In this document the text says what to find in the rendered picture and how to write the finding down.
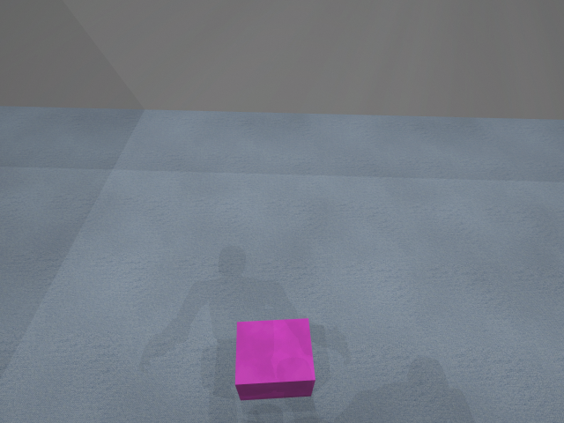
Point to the carton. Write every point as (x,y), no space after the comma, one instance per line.
(274,359)

